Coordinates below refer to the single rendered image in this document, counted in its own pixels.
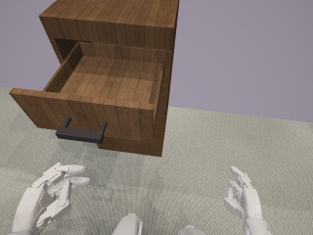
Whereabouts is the right robot forearm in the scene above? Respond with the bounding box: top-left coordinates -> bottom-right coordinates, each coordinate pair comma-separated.
243,217 -> 272,235

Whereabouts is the cabinet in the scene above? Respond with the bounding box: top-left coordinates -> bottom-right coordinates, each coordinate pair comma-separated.
38,0 -> 180,157

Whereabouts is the drawer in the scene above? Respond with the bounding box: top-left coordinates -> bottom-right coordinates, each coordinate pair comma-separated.
9,41 -> 166,143

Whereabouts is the right robot hand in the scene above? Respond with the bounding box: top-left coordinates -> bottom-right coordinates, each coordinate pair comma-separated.
224,165 -> 264,223

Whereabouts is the left robot thigh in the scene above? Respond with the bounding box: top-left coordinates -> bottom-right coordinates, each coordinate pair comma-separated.
112,215 -> 143,235

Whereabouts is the left robot hand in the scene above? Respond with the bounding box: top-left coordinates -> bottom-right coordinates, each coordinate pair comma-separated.
12,163 -> 91,235

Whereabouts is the handle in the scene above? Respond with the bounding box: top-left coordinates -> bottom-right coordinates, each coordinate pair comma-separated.
55,117 -> 108,144

